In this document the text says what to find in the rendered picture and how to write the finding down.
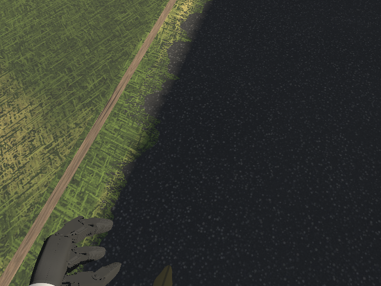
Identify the robot left hand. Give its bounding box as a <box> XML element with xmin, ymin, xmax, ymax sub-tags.
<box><xmin>29</xmin><ymin>216</ymin><xmax>121</xmax><ymax>286</ymax></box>

